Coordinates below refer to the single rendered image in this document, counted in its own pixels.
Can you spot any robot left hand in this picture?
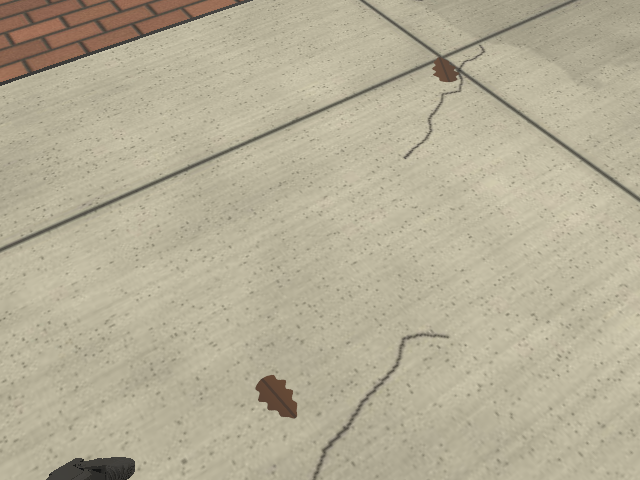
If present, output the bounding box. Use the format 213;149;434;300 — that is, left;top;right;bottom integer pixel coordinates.
46;457;135;480

